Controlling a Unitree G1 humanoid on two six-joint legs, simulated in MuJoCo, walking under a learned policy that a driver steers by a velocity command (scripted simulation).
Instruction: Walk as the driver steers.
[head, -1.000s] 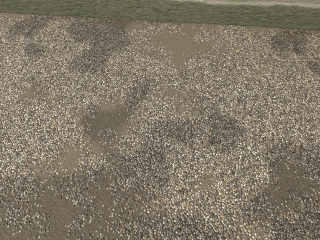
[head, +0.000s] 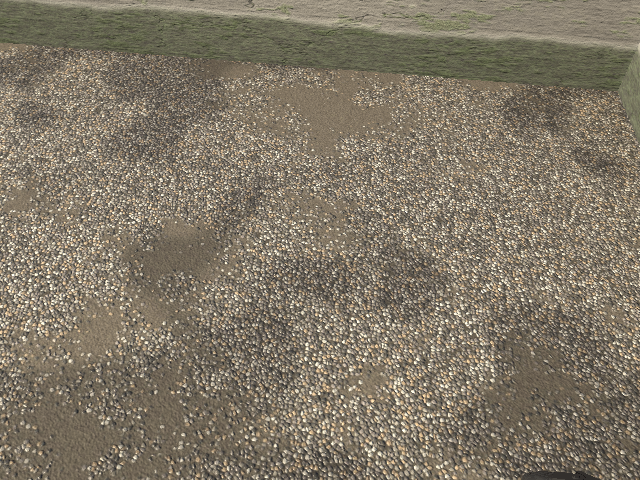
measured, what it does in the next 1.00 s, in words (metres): stands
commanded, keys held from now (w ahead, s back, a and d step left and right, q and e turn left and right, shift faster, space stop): w+q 0.30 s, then w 0.70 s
